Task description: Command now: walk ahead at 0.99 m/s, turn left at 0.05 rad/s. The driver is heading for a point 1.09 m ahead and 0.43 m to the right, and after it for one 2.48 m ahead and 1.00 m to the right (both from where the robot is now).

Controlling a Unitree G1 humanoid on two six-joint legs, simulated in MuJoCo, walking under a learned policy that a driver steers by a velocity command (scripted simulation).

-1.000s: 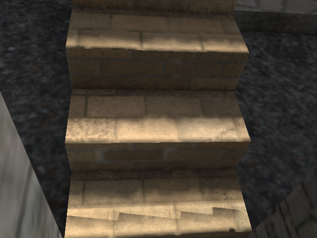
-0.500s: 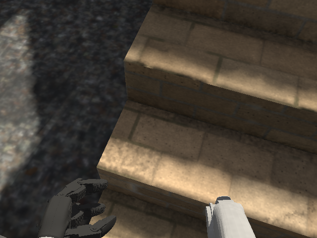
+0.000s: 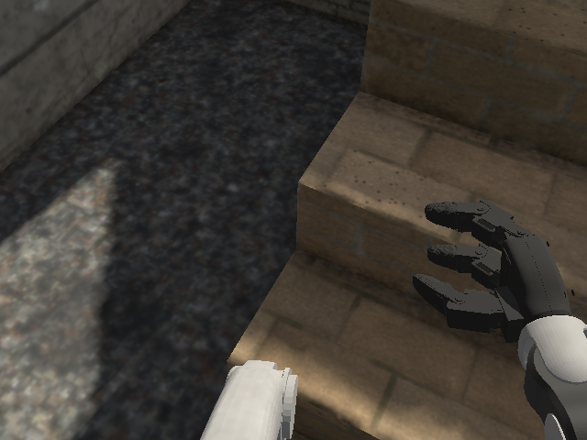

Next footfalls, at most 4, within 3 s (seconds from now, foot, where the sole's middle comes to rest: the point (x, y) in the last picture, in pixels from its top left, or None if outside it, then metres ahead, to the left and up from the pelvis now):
0.10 left None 0.24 0.08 -0.59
0.56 right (373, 369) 0.45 -0.06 -0.40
0.80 left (299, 239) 0.59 0.07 -0.25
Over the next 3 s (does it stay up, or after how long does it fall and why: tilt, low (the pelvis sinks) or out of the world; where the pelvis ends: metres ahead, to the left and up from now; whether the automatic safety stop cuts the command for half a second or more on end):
falls after 1.32 s (tilt)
